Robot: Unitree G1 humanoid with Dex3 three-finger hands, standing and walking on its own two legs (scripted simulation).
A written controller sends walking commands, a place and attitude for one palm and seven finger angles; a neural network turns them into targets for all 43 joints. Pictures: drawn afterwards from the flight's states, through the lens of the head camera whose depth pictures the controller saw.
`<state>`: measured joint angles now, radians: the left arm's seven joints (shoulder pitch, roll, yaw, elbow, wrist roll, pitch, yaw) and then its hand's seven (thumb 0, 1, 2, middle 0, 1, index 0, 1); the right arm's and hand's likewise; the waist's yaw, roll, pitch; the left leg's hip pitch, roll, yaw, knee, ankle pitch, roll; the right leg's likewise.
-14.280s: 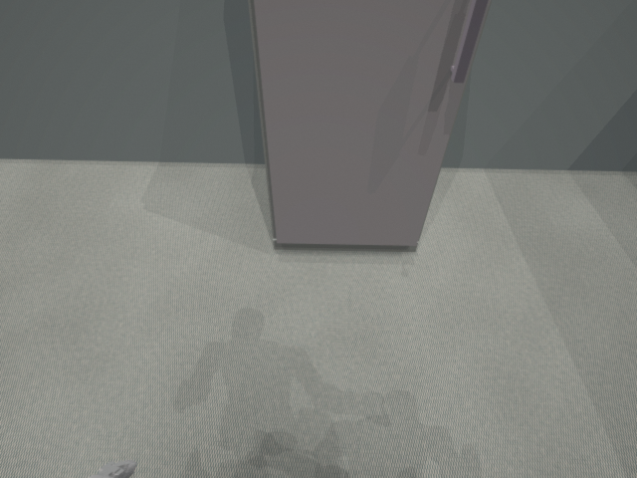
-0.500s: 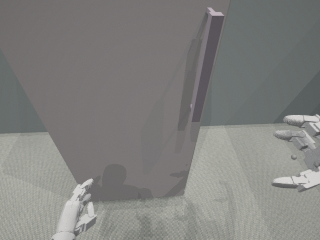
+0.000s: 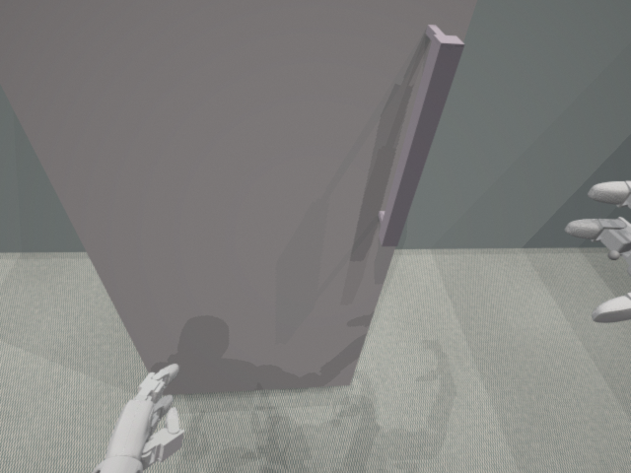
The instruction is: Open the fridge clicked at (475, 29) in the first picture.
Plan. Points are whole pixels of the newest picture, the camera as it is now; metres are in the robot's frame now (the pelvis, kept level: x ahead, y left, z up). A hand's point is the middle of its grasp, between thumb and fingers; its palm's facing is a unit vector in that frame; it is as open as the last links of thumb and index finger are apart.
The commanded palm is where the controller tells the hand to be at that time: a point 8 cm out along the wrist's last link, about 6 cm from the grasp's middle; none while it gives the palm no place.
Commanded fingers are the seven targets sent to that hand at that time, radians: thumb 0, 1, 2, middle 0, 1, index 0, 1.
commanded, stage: raise the hand to about handle height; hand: right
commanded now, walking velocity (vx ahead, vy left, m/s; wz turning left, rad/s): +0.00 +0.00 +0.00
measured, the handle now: (407, 151) +0.50 -0.12 +0.19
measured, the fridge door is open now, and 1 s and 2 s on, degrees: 0 0 0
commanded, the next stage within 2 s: move the hooked fingers beside the handle in 0.38 s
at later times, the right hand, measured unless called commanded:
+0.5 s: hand (619, 260) +0.28 -0.29 +0.21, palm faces +0.01 +0.99 -0.10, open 14.0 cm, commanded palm +0.25 -0.33 +0.22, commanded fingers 0.00 0.50 -0.30 0.30 1.20 0.30 1.20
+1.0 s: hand (564, 235) +0.33 -0.26 +0.20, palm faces +0.02 +1.00 -0.07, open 14.0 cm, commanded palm +0.30 -0.30 +0.21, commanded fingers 0.00 0.50 -0.30 0.30 1.20 0.30 1.20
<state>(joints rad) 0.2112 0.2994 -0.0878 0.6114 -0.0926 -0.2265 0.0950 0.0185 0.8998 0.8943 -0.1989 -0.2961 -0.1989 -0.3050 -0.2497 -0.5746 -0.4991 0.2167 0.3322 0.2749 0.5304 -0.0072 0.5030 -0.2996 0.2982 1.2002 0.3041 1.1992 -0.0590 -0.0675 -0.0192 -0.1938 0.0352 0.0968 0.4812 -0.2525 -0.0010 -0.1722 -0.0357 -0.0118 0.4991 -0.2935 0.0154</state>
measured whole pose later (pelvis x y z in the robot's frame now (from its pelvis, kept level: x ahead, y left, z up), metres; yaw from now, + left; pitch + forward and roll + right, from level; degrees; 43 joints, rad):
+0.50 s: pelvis +0.00 -0.01 +0.00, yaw +1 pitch -3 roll +0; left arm 0.21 0.26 -0.10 0.60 -0.08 -0.22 0.09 0.02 0.90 0.89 -0.20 -0.30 -0.20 -0.30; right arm -0.17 -0.52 -0.51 0.09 0.35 0.24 0.51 -0.01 0.50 -0.30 0.30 1.20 0.31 1.20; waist -0.06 -0.05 -0.03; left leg -0.17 0.05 0.08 0.46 -0.24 -0.02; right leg -0.14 -0.02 -0.03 0.48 -0.29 0.00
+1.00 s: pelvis +0.00 -0.01 +0.00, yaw +1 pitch -2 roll +0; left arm 0.22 0.28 -0.08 0.61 -0.08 -0.20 0.10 0.02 0.90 0.89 -0.20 -0.30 -0.20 -0.30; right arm -0.33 -0.48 -0.41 0.23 0.27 0.27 0.41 -0.01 0.50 -0.30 0.30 1.20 0.31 1.20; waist -0.04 -0.05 -0.02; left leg -0.20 0.05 0.08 0.47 -0.24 -0.01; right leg -0.16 -0.02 -0.03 0.48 -0.28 0.00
